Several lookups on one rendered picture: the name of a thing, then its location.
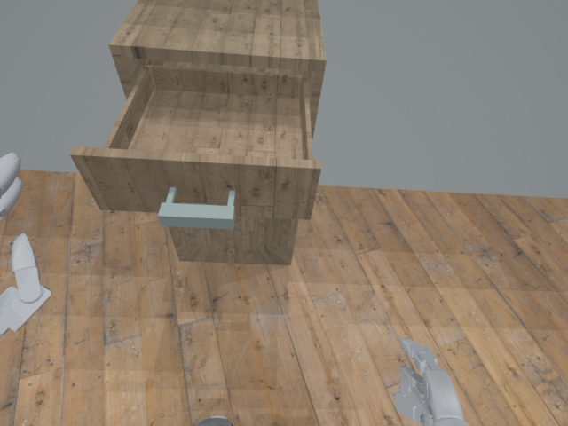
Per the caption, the robot right hand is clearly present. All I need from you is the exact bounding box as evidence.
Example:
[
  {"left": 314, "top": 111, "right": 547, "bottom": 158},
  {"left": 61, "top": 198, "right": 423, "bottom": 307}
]
[{"left": 395, "top": 337, "right": 464, "bottom": 426}]

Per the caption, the robot left hand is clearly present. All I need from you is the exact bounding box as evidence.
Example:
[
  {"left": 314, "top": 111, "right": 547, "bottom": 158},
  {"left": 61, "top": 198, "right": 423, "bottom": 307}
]
[{"left": 0, "top": 153, "right": 51, "bottom": 339}]

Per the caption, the cabinet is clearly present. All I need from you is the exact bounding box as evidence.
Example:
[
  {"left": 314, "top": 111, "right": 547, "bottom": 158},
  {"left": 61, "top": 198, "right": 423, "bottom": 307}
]
[{"left": 108, "top": 0, "right": 327, "bottom": 265}]

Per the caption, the handle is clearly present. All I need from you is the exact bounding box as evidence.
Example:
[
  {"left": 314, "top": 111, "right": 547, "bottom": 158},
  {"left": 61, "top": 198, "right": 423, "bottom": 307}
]
[{"left": 158, "top": 187, "right": 235, "bottom": 229}]

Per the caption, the drawer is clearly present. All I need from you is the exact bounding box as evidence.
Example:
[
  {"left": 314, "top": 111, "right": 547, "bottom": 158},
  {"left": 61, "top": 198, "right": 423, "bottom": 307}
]
[{"left": 70, "top": 65, "right": 321, "bottom": 220}]

